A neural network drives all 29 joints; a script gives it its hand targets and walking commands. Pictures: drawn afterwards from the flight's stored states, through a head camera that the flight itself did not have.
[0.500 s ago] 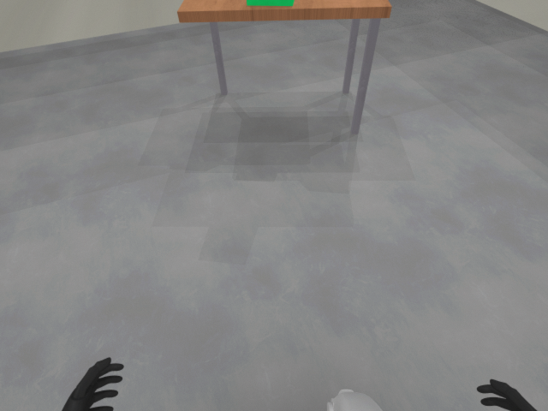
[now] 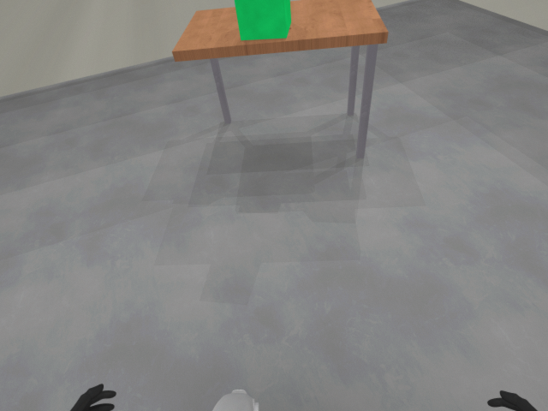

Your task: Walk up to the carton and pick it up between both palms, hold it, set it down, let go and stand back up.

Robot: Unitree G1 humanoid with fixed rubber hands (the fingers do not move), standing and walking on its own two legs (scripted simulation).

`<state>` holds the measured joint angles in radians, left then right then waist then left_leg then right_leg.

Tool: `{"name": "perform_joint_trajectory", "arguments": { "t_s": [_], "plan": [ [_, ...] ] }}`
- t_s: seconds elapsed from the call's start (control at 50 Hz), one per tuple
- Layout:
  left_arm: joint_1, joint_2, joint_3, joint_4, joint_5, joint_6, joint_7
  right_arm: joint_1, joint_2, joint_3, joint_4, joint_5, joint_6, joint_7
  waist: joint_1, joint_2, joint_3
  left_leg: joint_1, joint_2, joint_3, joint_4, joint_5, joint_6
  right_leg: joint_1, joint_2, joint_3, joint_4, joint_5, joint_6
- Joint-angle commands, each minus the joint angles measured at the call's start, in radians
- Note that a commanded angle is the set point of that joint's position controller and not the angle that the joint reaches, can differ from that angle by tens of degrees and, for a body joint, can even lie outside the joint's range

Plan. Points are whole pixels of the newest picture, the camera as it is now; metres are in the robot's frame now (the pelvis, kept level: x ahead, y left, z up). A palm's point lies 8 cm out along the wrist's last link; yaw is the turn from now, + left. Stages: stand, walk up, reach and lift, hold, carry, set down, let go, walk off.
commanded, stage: walk up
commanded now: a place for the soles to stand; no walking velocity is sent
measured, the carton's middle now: (263, 0) +1.71 +0.10 +0.04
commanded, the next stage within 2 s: none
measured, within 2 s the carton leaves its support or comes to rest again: neither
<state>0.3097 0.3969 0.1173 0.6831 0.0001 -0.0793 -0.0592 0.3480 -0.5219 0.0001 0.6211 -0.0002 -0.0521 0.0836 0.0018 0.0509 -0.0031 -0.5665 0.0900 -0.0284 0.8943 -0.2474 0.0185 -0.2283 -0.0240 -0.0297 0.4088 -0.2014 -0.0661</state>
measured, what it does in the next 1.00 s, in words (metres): walks ahead: left foot, then right foot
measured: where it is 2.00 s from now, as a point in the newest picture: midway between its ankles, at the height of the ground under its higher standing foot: (291, 309)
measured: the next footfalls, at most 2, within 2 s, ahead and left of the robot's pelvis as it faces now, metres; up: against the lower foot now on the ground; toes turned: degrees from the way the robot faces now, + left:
left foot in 0.18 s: +0.18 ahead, +0.18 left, -0.01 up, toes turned +1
right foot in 0.68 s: +0.40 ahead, -0.08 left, -0.01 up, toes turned -2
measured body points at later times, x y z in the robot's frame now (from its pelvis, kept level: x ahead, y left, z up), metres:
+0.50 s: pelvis +0.15 +0.07 -0.02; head +0.16 +0.10 +0.43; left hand +0.25 +0.39 -0.12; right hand +0.27 -0.26 -0.07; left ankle +0.14 +0.18 -0.75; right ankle +0.26 -0.08 -0.70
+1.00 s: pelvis +0.31 +0.00 +0.00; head +0.31 -0.04 +0.45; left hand +0.41 +0.33 -0.05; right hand +0.42 -0.32 -0.10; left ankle +0.39 +0.19 -0.66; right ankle +0.36 -0.07 -0.75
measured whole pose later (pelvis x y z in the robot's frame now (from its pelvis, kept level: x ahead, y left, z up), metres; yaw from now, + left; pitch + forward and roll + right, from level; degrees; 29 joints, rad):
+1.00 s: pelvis +0.31 +0.00 +0.00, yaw +1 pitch -3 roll +3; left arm 0.32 0.40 0.09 0.68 0.00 -0.08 -0.05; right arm 0.35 -0.51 0.00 0.64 0.00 -0.05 0.06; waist 0.01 0.04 0.05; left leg -0.55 0.08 -0.01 1.02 -0.23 0.01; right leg -0.19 -0.01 -0.05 0.40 -0.16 -0.06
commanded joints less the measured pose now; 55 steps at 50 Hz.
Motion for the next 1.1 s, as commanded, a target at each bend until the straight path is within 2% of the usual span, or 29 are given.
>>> {"name": "perform_joint_trajectory", "arguments": {
  "t_s": [0.0,0.06,0.08,0.12,0.14,0.16,0.18,0.2,0.22,0.28,0.3,0.4,0.42,0.46,0.5,0.52,0.58,0.6,0.64,0.66,0.68,0.7,0.74,0.78,0.84,0.88,0.92,1.0,1.08],
  "plan": [
    [-0.003,0.316,0.070,-0.074,0.014,-0.024,0.002,-0.045,-0.106,-0.111,0.010,-0.039,-0.031,0.000,0.044,-0.266,0.027,0.010,-0.007,0.079,-0.267,0.081,-0.041,0.049,-0.182,0.135,-0.148,-0.305,-0.113],
    [-0.050,0.334,0.072,-0.088,0.017,-0.010,-0.005,-0.034,-0.148,-0.128,0.012,-0.028,-0.027,-0.005,0.029,-0.230,-0.022,0.147,-0.003,0.082,-0.288,0.042,-0.010,0.001,-0.238,0.172,-0.132,-0.423,-0.125],
    [-0.063,0.336,0.068,-0.090,0.019,-0.004,-0.003,-0.012,-0.133,-0.126,0.030,-0.034,-0.035,-0.007,0.011,-0.237,-0.008,0.190,-0.036,0.124,-0.395,0.040,-0.021,-0.014,-0.196,0.146,-0.066,-0.400,-0.124],
    [-0.052,0.277,0.048,-0.085,0.025,-0.002,0.000,0.067,-0.125,-0.136,0.063,-0.046,-0.054,-0.025,-0.032,-0.103,-0.022,0.338,-0.090,0.147,-0.442,0.012,-0.002,-0.091,-0.138,0.068,0.125,-0.381,-0.081],
    [-0.020,0.207,0.030,-0.103,0.029,0.006,0.000,0.200,-0.189,-0.154,0.103,-0.054,-0.068,-0.041,-0.072,0.043,-0.058,0.512,-0.023,-0.024,-0.498,-0.181,0.002,-0.240,-0.105,0.038,0.387,-0.393,-0.060],
    [-0.009,0.127,0.007,-0.125,0.019,0.013,-0.004,0.237,-0.289,-0.178,0.095,-0.059,-0.079,-0.055,-0.079,0.243,-0.041,0.509,0.202,-0.472,-0.640,-0.494,0.051,-0.434,0.027,-0.035,0.674,-0.330,0.010],
    [0.019,0.203,0.016,-0.084,0.014,0.015,0.010,0.145,-0.320,-0.177,0.045,-0.047,-0.082,-0.056,-0.053,0.153,0.016,0.466,0.309,-0.738,-0.758,-0.750,0.141,-0.558,0.052,0.051,0.765,-0.290,0.006],
    [0.000,0.266,0.017,-0.075,0.013,0.011,0.008,0.065,-0.319,-0.174,0.006,-0.031,-0.084,-0.057,-0.045,0.067,0.052,0.416,0.301,-0.694,-0.734,-0.753,0.185,-0.586,-0.027,0.087,0.748,-0.204,0.002],
    [-0.028,0.258,0.023,-0.065,0.011,0.005,0.002,0.048,-0.255,-0.147,0.009,-0.025,-0.081,-0.054,-0.023,-0.016,0.087,0.418,0.236,-0.538,-0.675,-0.541,0.171,-0.558,-0.049,0.116,0.727,-0.157,0.000],
    [-0.033,0.215,0.016,-0.059,-0.001,0.004,0.000,0.110,-0.177,-0.127,0.049,-0.019,-0.091,-0.063,-0.052,0.091,0.029,0.504,0.133,-0.293,-0.623,0.042,0.079,-0.493,-0.064,0.088,0.632,-0.044,0.021],
    [-0.007,0.215,0.021,-0.067,0.010,0.006,-0.001,0.110,-0.179,-0.132,0.024,-0.017,-0.091,-0.066,-0.046,0.082,0.001,0.507,0.120,-0.301,-0.588,0.171,0.099,-0.494,-0.054,0.072,0.647,-0.051,0.036],
    [-0.071,0.228,0.021,-0.060,0.018,0.015,-0.005,0.094,-0.178,-0.130,0.011,-0.010,-0.084,-0.067,-0.053,0.074,0.063,0.445,0.126,-0.236,-0.635,-0.054,0.165,-0.511,-0.064,0.053,0.512,-0.003,0.064],
    [-0.123,0.221,0.021,-0.093,0.018,0.013,-0.004,0.081,-0.195,-0.124,0.007,-0.005,-0.077,-0.065,-0.076,0.140,0.059,0.473,0.110,-0.242,-0.626,-0.069,0.186,-0.520,-0.071,0.038,0.482,-0.007,0.056],
    [-0.155,0.217,0.027,-0.103,0.029,0.005,-0.004,0.149,-0.211,-0.132,0.018,-0.013,-0.081,-0.062,-0.089,0.047,0.026,0.574,0.167,-0.276,-0.571,0.116,0.179,-0.543,-0.069,0.040,0.427,-0.004,0.049],
    [-0.119,0.217,0.015,-0.093,0.012,0.001,-0.010,0.099,-0.197,-0.131,0.004,-0.015,-0.079,-0.061,-0.056,0.103,0.028,0.527,0.112,-0.192,-0.533,0.140,0.195,-0.497,-0.078,0.043,0.377,-0.008,0.040],
    [-0.159,0.218,0.025,-0.097,0.021,0.000,-0.009,0.089,-0.197,-0.128,0.009,-0.010,-0.078,-0.060,-0.069,0.023,0.048,0.477,0.157,-0.222,-0.557,0.137,0.200,-0.448,-0.078,0.010,0.393,0.024,0.036],
    [-0.113,0.202,0.024,-0.111,0.011,-0.015,-0.008,0.007,-0.226,-0.132,-0.007,-0.021,-0.076,-0.070,-0.031,0.153,0.055,0.398,0.117,-0.122,-0.467,0.283,0.183,-0.307,-0.075,0.006,0.268,0.034,0.012],
    [-0.055,0.210,0.033,-0.061,0.016,-0.015,-0.009,-0.041,-0.216,-0.131,-0.017,-0.020,-0.071,-0.069,0.010,0.134,-0.017,0.368,0.108,-0.120,-0.435,0.309,0.169,-0.139,-0.036,-0.048,0.249,0.064,0.014],
    [0.178,0.282,0.064,0.006,0.022,-0.027,0.009,-0.026,-0.133,-0.108,-0.034,-0.015,-0.062,-0.073,0.119,-0.155,-0.122,0.189,0.012,-0.016,-0.052,0.317,0.102,0.239,0.016,-0.045,0.152,0.046,-0.011],
    [0.276,0.321,0.085,-0.007,0.032,-0.032,0.026,0.007,-0.068,-0.081,-0.044,-0.017,-0.063,-0.069,0.164,-0.265,-0.158,0.030,-0.049,0.020,0.135,0.163,0.075,0.356,-0.101,0.128,0.087,-0.083,-0.025],
    [0.261,0.371,0.087,-0.024,0.031,-0.040,0.038,0.061,-0.018,-0.063,-0.060,-0.011,-0.058,-0.065,0.109,-0.338,-0.184,-0.169,-0.153,0.043,0.299,-0.278,0.024,0.438,-0.387,0.588,-0.046,-0.274,-0.098],
    [0.175,0.363,0.082,-0.031,0.019,-0.038,0.031,0.053,-0.148,-0.093,-0.011,-0.013,-0.047,-0.071,0.078,-0.138,-0.071,-0.207,-0.128,-0.031,0.375,-0.265,0.031,0.275,-0.456,0.777,-0.161,-0.522,-0.178],
    [0.114,0.307,0.058,-0.024,0.004,-0.038,0.027,-0.011,-0.180,-0.098,-0.005,-0.004,-0.047,-0.056,0.076,-0.112,0.050,-0.162,-0.070,-0.071,0.315,-0.120,0.027,0.137,-0.289,0.487,-0.154,-0.318,-0.126],
    [0.057,0.250,0.039,-0.016,-0.008,-0.032,0.027,0.099,-0.135,-0.095,0.036,-0.009,-0.037,-0.042,0.002,-0.199,0.048,-0.052,-0.030,-0.024,0.183,-0.031,0.001,0.013,-0.173,0.271,-0.182,-0.247,-0.027],
    [0.011,0.256,0.037,-0.054,0.002,-0.032,0.019,0.126,-0.126,-0.111,0.053,-0.025,-0.019,-0.028,-0.011,-0.241,0.027,0.001,-0.024,0.026,0.157,0.046,-0.023,-0.048,-0.160,0.196,-0.220,-0.345,-0.072],
    [0.044,0.273,0.042,-0.052,-0.006,-0.033,0.017,0.066,-0.139,-0.112,0.037,-0.025,-0.010,-0.025,0.027,-0.229,0.085,-0.069,0.013,0.012,0.103,0.103,-0.032,-0.028,-0.206,0.228,-0.273,-0.389,-0.046],
    [-0.003,0.300,0.042,-0.053,-0.003,-0.036,0.018,0.017,-0.146,-0.115,0.045,-0.024,-0.004,-0.019,0.004,-0.157,0.129,-0.078,0.021,0.002,0.069,0.145,-0.036,-0.063,-0.218,0.193,-0.277,-0.349,-0.056],
    [0.075,0.294,0.043,-0.043,-0.002,-0.025,0.011,-0.065,-0.122,-0.105,0.000,-0.021,-0.012,-0.011,0.064,-0.185,0.080,-0.063,0.020,0.038,-0.101,0.123,-0.044,0.061,-0.161,0.148,-0.228,-0.269,-0.086],
    [0.061,0.303,0.058,-0.064,0.001,-0.013,0.004,-0.051,-0.108,-0.095,0.005,-0.033,-0.019,-0.022,0.053,-0.170,-0.007,-0.019,0.001,0.027,-0.258,0.080,-0.019,0.202,-0.185,0.170,-0.132,-0.190,-0.121]
  ]
}}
